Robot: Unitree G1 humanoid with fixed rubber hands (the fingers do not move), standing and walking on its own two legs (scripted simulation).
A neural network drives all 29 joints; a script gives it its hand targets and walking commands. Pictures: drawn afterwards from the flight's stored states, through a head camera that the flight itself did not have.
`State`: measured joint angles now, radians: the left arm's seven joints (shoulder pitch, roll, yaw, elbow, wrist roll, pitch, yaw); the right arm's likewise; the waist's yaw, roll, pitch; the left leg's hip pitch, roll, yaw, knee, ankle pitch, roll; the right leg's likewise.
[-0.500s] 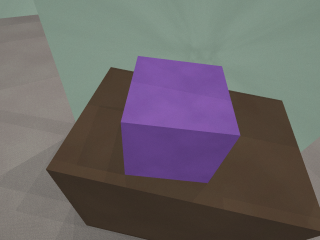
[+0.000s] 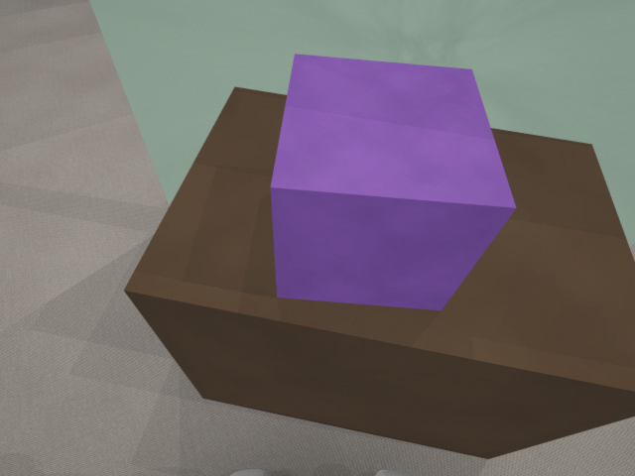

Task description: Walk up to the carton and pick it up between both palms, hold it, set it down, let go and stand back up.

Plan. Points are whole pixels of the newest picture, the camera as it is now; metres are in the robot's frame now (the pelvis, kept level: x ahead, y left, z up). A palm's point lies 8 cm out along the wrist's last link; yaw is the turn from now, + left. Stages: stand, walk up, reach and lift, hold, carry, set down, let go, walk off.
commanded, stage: walk up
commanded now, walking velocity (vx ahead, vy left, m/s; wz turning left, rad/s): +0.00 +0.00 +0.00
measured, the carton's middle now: (370, 187) +0.50 -0.06 +0.04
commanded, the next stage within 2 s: stand in 1.52 s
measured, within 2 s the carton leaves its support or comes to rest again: neither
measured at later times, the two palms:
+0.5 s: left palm out of the picture -0.02 +0.24 -0.13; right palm out of the picture +0.00 -0.18 -0.13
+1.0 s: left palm out of the picture +0.06 +0.19 -0.11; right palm out of the picture -0.05 -0.24 -0.15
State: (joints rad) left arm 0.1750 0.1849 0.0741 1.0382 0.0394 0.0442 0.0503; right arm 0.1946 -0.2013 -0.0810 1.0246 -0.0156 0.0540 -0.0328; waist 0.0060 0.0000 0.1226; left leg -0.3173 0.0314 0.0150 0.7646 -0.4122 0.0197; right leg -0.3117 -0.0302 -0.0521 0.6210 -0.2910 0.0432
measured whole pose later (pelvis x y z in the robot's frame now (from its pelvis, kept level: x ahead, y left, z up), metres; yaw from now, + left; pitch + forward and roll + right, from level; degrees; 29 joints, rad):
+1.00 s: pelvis +0.00 -0.03 +0.02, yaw -2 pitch -3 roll -1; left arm 0.21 0.11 0.01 1.07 0.00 -0.02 0.03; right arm 0.33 -0.18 -0.03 1.15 0.00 0.00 -0.03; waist -0.05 0.10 0.04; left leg -0.16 0.05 0.06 0.52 -0.34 0.00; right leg -0.14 -0.04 -0.09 0.47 -0.28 0.01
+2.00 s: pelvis -0.01 -0.05 -0.01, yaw -1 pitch +5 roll +0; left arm -0.04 0.24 0.04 0.86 -0.10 0.53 0.01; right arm 0.02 -0.17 -0.08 0.90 -0.01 0.29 0.03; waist -0.03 -0.04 0.06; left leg -0.46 0.09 0.02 0.75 -0.36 -0.07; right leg -0.45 -0.03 -0.12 0.76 -0.41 -0.03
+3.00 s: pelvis -0.09 -0.03 +0.01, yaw -6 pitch -8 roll -1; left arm 0.12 0.18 0.07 0.34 -0.05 0.41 0.04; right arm 0.19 -0.12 -0.05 0.34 0.05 0.26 0.06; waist 0.02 0.00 0.10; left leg -0.24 0.06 0.01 0.62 -0.24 -0.02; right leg -0.22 0.02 -0.03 0.57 -0.21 0.00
